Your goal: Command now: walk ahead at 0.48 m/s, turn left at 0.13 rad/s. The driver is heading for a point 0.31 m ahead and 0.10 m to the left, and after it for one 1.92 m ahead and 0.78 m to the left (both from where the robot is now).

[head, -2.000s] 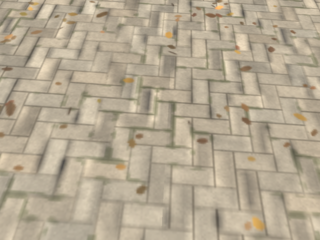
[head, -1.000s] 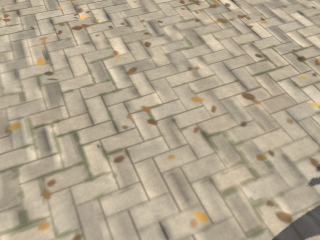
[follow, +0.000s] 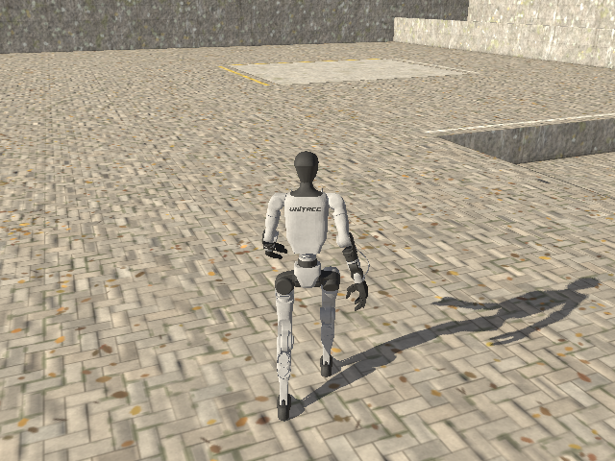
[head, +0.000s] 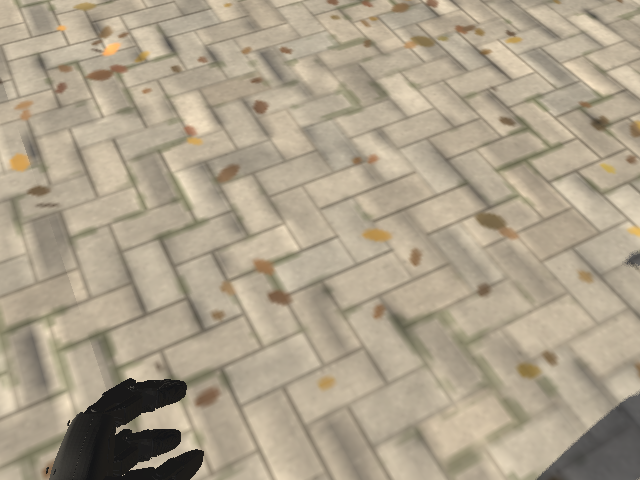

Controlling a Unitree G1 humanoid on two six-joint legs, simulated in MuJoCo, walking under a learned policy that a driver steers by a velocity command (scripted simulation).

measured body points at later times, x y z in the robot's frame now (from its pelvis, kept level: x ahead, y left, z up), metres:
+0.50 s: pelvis +0.21 +0.01 +0.01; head +0.24 +0.04 +0.45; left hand +0.26 +0.31 -0.12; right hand +0.43 -0.21 -0.08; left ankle +0.29 +0.12 -0.72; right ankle +0.14 -0.11 -0.71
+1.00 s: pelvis +0.26 -0.02 +0.02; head +0.29 -0.02 +0.47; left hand +0.22 +0.29 -0.08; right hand +0.55 -0.18 -0.07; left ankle +0.25 +0.11 -0.68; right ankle +0.33 -0.11 -0.72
